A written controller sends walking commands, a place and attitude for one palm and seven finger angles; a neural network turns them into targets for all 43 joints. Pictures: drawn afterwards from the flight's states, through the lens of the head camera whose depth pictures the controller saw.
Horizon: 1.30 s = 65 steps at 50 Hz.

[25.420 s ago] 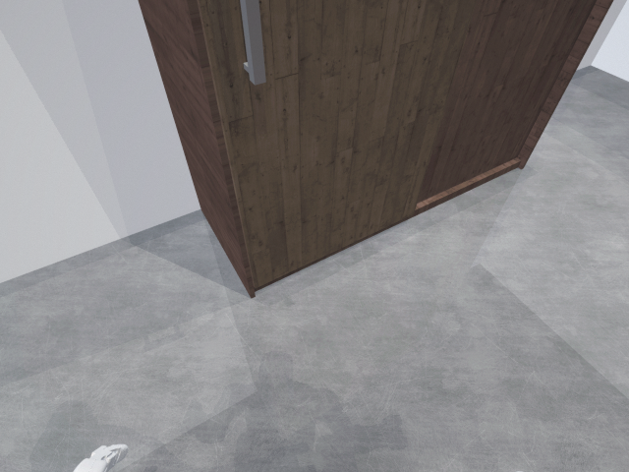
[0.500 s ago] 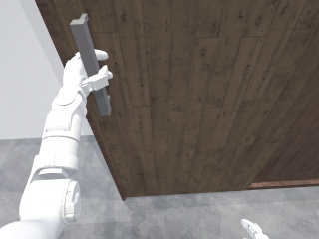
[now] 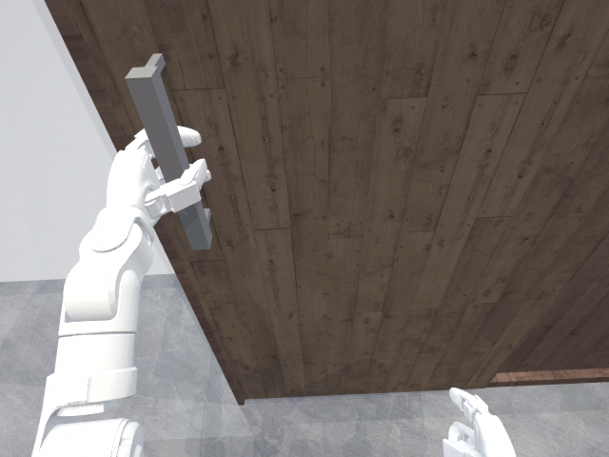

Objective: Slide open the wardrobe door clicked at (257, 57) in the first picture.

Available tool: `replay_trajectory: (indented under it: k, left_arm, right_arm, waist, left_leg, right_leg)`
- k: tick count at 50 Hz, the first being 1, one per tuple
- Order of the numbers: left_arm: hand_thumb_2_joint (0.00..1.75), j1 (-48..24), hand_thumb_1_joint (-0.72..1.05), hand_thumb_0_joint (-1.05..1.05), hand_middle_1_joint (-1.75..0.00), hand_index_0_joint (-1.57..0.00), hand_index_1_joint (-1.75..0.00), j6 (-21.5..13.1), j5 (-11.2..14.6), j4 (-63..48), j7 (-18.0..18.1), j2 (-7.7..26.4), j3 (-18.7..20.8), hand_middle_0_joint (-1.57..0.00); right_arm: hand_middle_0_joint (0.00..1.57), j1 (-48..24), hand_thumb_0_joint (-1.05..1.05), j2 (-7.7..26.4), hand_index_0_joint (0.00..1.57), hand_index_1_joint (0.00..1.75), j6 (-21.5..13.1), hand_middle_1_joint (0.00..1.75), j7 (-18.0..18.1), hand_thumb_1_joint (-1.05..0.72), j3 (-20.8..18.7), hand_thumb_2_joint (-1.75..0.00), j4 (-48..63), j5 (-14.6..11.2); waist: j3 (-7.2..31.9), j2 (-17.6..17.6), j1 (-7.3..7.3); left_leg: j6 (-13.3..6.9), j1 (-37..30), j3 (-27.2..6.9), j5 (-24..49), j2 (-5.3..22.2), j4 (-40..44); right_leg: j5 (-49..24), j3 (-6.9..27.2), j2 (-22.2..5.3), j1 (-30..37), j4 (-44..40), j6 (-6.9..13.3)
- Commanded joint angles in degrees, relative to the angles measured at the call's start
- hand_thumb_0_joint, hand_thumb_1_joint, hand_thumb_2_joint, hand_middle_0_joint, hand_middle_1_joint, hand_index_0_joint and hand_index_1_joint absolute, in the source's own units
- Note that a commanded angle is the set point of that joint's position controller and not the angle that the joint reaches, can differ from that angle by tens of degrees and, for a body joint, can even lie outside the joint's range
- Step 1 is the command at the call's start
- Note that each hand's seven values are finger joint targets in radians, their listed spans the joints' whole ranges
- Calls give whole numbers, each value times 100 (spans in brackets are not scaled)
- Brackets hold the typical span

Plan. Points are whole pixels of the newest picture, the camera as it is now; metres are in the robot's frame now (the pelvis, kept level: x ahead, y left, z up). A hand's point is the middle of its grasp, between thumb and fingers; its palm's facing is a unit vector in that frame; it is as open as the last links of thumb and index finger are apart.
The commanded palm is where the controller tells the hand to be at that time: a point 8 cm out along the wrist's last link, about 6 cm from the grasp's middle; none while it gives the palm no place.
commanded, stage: move the hooked fingers beside the handle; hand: left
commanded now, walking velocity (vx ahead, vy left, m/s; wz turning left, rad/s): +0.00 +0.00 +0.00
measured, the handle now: (182, 163) +0.42 +0.19 +0.20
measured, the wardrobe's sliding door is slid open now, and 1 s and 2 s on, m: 0.00 0.00 0.00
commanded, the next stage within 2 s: relax the arm and regain balance in 1.28 s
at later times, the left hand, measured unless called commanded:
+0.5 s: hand (148, 169) +0.36 +0.20 +0.24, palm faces +0.15 -0.99 -0.05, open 13.3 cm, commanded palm +0.32 +0.24 +0.21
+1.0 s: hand (165, 216) +0.35 +0.20 +0.17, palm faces +0.09 -0.99 -0.04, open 14.0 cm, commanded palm +0.32 +0.26 +0.21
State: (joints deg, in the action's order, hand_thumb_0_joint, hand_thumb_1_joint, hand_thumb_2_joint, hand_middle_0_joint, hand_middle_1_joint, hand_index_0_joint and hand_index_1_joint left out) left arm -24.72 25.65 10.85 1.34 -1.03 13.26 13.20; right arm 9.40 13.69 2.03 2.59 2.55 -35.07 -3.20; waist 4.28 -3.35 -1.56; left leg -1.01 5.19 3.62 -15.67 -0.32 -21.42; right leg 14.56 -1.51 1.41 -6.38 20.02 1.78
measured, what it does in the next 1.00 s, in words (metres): stands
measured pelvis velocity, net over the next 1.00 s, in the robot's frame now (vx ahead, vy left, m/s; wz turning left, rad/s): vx -0.01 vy -0.02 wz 0.02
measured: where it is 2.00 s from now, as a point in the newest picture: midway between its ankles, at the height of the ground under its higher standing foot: outside the picture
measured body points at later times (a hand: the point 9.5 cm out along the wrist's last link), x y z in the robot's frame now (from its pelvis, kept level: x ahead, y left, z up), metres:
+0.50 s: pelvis +0.02 -0.02 +0.00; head +0.02 -0.04 +0.45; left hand +0.34 +0.25 +0.24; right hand +0.24 -0.22 -0.09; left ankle -0.09 +0.10 -0.74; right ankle -0.07 -0.10 -0.74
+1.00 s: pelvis -0.01 -0.02 +0.00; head +0.01 -0.07 +0.45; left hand +0.34 +0.25 +0.18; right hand +0.18 -0.25 -0.11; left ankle -0.08 +0.10 -0.73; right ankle -0.07 -0.10 -0.74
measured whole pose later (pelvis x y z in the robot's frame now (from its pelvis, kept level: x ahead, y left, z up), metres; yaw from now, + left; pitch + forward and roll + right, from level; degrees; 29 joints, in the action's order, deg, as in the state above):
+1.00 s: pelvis -0.01 -0.02 +0.00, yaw +1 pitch +4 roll +2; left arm -22.6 27.2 15.2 11.7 -14.2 21.9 19.4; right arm 9.3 16.3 0.7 3.9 2.0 -35.3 -4.4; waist 3.6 -4.8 -2.2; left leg -0.9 10.2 1.5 -13.6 -0.6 -26.3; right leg 15.3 -2.3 1.2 -10.4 24.2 2.2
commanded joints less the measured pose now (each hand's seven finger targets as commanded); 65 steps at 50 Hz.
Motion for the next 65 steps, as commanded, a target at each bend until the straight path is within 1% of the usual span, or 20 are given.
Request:
replay_trajectory:
  k: [1, 6, 14, 15, 17, 21, 25, 28, 30, 33, 37, 41, 45, 48, 51, 53, 55, 59, 62, 65]
  left_arm:
    - [66, -1433, 34, 0, -132, -39, -132, -265, 123, -1848, -153, 1208, 564, -39]
    - [54, -1863, 6, 0, -128, -36, -128, -227, 207, -1719, -191, 1315, 603, -36]
    - [35, -1462, -39, 0, -122, -31, -122, 41, 270, -1936, -624, 1282, 451, -31]
    - [32, -1731, -44, 0, -121, -31, -121, -89, 297, -2260, -626, 1718, 806, -31]
    - [30, -2324, -50, 0, -120, -30, -120, -374, 337, -2312, -674, 1637, 618, -30]
    - [30, -2436, -50, 0, -120, -30, -120, -792, 415, -1359, -678, 1611, 644, -30]
    - [30, -1167, -50, 0, -120, -30, -120, -166, 400, -118, -1031, 1375, 539, -30]
    - [30, -957, -50, 0, -120, -30, -120, 265, 393, -548, -1208, 1790, 902, -30]
    - [30, -1502, -50, 0, -120, -30, -120, -62, 434, -1279, -1104, 2319, 1339, -30]
    - [30, -2642, -50, 0, -120, -30, -120, -1037, 501, -2296, -856, 2495, 1475, -30]
    - [30, -2615, -50, 0, -120, -30, -120, -1664, 392, -1449, -806, 2210, 1179, -30]
    - [30, -1691, -50, 0, -120, -30, -120, -527, 318, 615, -1293, 1574, 436, -30]
    - [30, -999, -50, 0, -120, -30, -120, 321, 493, 671, -1616, 2015, 840, -30]
    - [30, -2365, -50, 0, -120, -30, -120, -569, 525, -1033, -1199, 2998, 1834, -30]
    - [30, -2865, -50, 0, -120, -30, -120, -1829, 502, -1470, -756, 3517, 2385, -30]
    - [30, -3284, -50, 0, -120, -30, -120, -2168, 370, -933, -788, 3220, 1981, -30]
    - [30, -3339, -50, 0, -120, -30, -120, -1899, 190, 214, -1012, 2780, 1363, -30]
    - [30, -2424, -50, 0, -120, -30, -120, -400, 195, 2737, -1772, 1979, 276, -30]
    - [30, -3415, -50, 0, -120, -30, -120, -342, 236, 2387, -1896, 2677, 566, -30]
    - [30, -4365, -50, 0, -120, -30, -120, -1376, 408, 1517, -1494, 3638, 1506, -30]
  right_arm:
    - [20, -875, 0, 572, 20, 30, -262, 30, 64, -90, -165, -90, 954, 5]
    - [20, -1079, 0, 537, 20, 30, -307, 30, 145, -90, -82, -90, 827, -18]
    - [20, -972, 0, 611, 20, 30, -200, 30, 158, -90, -147, -90, 953, -29]
    - [20, -993, 0, 596, 20, 30, -262, 30, 187, -90, -160, -90, 965, -21]
    - [20, -1009, 0, 545, 20, 30, -394, 30, 262, -90, -130, -90, 867, -9]
    - [20, -931, 0, 557, 20, 30, -577, 30, 299, -90, -79, -90, 534, 20]
    - [20, -769, 0, 645, 20, 30, -398, 30, 182, -90, -132, -90, 551, -42]
    - [20, -841, 0, 770, 20, 30, -195, 30, 123, -90, -195, -90, 896, -88]
    - [20, -938, 0, 720, 20, 30, -248, 30, 143, -90, -186, -90, 1072, -68]
    - [20, -883, 0, 568, 20, 30, -547, 30, 216, -90, -142, -90, 1027, 7]
    - [20, -639, 0, 572, 20, 30, -766, 30, 260, -90, -134, -90, 564, -3]
    - [20, -535, 0, 735, 20, 30, -620, 30, 234, -90, -187, -90, 448, -125]
    - [20, -527, 0, 942, 20, 30, -355, 30, 161, -90, -262, -90, 787, -172]
    - [20, -765, 0, 727, 20, 30, -509, 30, 175, -90, -200, -90, 1126, -89]
    - [20, -442, 0, 669, 20, 30, -768, 30, 218, -90, -185, -90, 875, 22]
    - [20, -429, 0, 672, 20, 30, -863, 30, 282, -90, -159, -90, 630, -5]
    - [20, -419, 0, 728, 20, 30, -851, 30, 324, -90, -154, -90, 418, -70]
    - [20, -89, 0, 1014, 20, 30, -596, 30, 390, -90, -247, -90, 360, -222]
    - [20, -147, 0, 1032, 20, 30, -602, 30, 382, -90, -251, -90, 579, -243]
    - [20, -181, 0, 946, 20, 30, -729, 30, 361, -90, -239, -90, 699, -160]
  waist:
    - [1922, 448, -284]
    - [1258, 284, -209]
    - [1910, 483, -88]
    - [2109, 441, -170]
    - [2004, 221, -96]
    - [977, 43, 7]
    - [1036, 128, -170]
    - [1903, 576, -264]
    - [2464, 978, -300]
    - [2667, 468, -241]
    - [1373, -243, -6]
    - [477, -199, -5]
    - [1526, 712, -157]
    - [2758, 996, -333]
    - [2649, 576, -242]
    - [1995, 76, -25]
    - [1193, -509, 161]
    - [618, 370, 334]
    - [1271, 290, 283]
    - [1992, 640, 139]
  left_leg:
    - [-32, -609, -214, 4434, 92, -325]
    - [-34, -487, -302, 3216, 60, -90]
    - [-108, -495, -160, 4317, -31, -602]
    - [-127, -577, -231, 4308, -17, -548]
    - [-105, -860, -385, 4210, 0, -424]
    - [-47, -592, -438, 2835, 18, -181]
    - [-2, -395, -299, 4157, 50, -390]
    - [-70, -148, -112, 4110, -78, -735]
    - [-112, 55, -144, 3360, -162, -734]
    - [-156, -646, -359, 3927, -80, -524]
    - [-49, -695, -396, 3315, 66, -334]
    - [-66, -290, -338, 3570, 122, -382]
    - [-106, 23, -191, 3758, -3, -749]
    - [-130, 131, -234, 3039, -190, -661]
    - [-155, -288, -335, 2998, -49, -420]
    - [-168, -359, -307, 2633, 5, -343]
    - [-194, -321, -270, 2636, 25, -420]
    - [-193, 286, -247, 2602, 32, -673]
    - [-176, 500, -363, 1900, -73, -646]
    - [-181, 598, -500, 1617, -57, -581]
  right_leg:
    - [-4752, -73, -173, 1106, 438, -42]
    - [-3382, -67, -125, 626, 155, 30]
    - [-5677, -82, -279, 1129, 615, -193]
    - [-5460, -70, -258, 1137, 600, -159]
    - [-4453, -96, -171, 724, 480, -64]
    - [-3047, -82, -152, 118, 80, 32]
    - [-4617, -133, -285, 541, 434, -82]
    - [-5993, -105, -361, 1149, 761, -250]
    - [-6275, -13, -428, 1548, 853, -291]
    - [-4907, -9, -227, 1100, 739, -97]
    - [-3231, -44, -121, 144, 304, 24]
    - [-3708, -110, -224, -42, 303, -38]
    - [-5550, -108, -355, 702, 742, -321]
    - [-5917, 64, -421, 1556, 940, -293]
    - [-4084, 96, -177, 1009, 699, -75]
    - [-3259, 113, -153, 492, 474, -27]
    - [-3151, 112, -188, 36, 346, -17]
    - [-4103, 32, -300, -221, 533, -399]
    - [-3143, 95, -317, -176, 472, -257]
    - [-2549, 282, -303, 401, 436, -192]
